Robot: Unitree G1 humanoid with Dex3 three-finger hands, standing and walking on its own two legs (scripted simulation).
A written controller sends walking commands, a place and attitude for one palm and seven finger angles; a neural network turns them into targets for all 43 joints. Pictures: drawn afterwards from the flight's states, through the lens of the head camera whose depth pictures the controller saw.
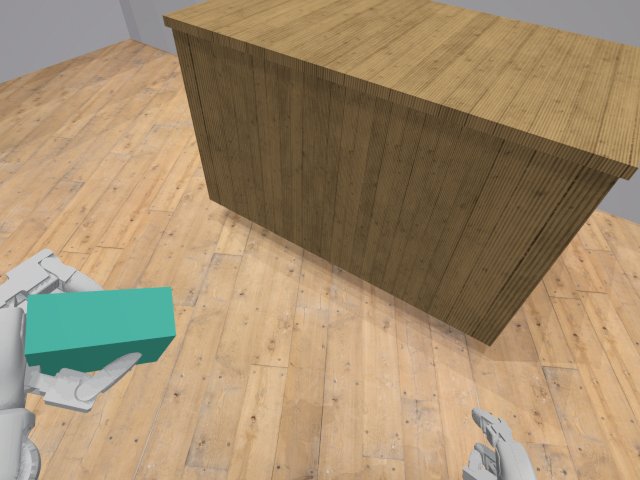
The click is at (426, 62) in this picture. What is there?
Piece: table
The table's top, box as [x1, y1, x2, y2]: [162, 0, 639, 180]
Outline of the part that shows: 162,15 166,26 628,180 638,167 639,47 429,0 208,0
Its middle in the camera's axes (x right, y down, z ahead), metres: +0.25 -0.60 +1.16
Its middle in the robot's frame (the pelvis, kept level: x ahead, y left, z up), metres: +1.29 -0.17 +0.05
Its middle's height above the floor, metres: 0.82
